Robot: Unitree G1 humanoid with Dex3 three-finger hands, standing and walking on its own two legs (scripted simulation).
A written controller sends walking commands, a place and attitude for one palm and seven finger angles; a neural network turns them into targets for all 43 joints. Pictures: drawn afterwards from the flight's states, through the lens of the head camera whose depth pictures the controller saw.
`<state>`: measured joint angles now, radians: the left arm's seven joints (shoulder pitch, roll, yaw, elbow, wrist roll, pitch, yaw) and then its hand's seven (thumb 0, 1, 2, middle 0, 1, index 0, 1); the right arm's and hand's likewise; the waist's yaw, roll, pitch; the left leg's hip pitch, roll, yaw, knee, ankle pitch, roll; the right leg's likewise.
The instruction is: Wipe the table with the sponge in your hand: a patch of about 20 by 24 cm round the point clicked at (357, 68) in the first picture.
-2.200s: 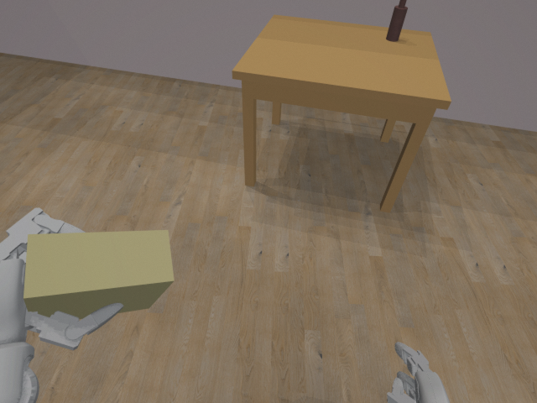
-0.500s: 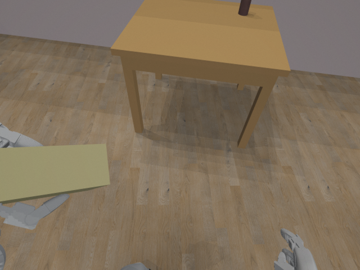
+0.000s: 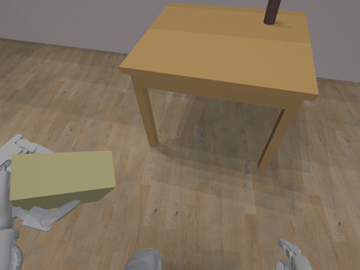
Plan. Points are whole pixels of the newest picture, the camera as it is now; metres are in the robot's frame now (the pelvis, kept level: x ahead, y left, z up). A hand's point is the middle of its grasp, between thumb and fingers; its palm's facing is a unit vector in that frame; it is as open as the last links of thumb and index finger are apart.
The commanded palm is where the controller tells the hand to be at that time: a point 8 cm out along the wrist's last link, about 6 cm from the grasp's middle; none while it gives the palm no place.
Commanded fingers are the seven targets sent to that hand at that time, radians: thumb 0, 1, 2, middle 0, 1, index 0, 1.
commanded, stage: walk to a spot facing it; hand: left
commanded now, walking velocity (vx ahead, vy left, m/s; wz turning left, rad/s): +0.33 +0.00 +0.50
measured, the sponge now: (78, 181) +0.24 +0.19 +0.14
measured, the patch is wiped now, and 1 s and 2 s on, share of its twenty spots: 0.00 0.00 0.00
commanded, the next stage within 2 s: none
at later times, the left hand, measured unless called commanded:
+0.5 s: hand (44, 137) +0.29 +0.24 +0.20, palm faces +0.56 -0.69 -0.46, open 10.3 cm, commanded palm +0.24 +0.28 +0.18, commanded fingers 0.00 0.10 1.30 -1.20 -1.60 -1.20 -1.60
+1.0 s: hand (40, 144) +0.28 +0.25 +0.19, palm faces +0.70 -0.55 -0.45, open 10.3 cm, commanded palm +0.20 +0.26 +0.18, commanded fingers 0.00 0.10 1.30 -1.20 -1.60 -1.20 -1.60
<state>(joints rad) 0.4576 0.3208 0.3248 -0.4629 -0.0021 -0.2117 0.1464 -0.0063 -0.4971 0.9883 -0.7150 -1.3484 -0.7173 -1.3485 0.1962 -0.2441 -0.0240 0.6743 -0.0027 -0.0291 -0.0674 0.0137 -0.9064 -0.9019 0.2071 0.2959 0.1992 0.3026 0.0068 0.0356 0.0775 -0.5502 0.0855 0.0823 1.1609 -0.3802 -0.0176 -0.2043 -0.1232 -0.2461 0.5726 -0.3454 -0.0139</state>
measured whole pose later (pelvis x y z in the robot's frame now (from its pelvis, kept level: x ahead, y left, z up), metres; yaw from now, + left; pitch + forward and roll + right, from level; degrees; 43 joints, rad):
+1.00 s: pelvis +0.19 -0.06 +0.00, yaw +28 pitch +0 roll -1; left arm 0.48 0.43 0.40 -0.61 -0.04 -0.19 0.15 -0.01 -0.50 0.99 -0.71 -1.35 -0.72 -1.35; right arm 0.17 -0.18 -0.03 0.55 0.01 -0.08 -0.03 0.01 -0.91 -0.90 0.20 0.30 0.19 0.30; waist -0.03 -0.01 0.07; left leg -0.36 0.07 0.04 0.58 -0.22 -0.01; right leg -0.47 -0.07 -0.09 1.01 -0.50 0.09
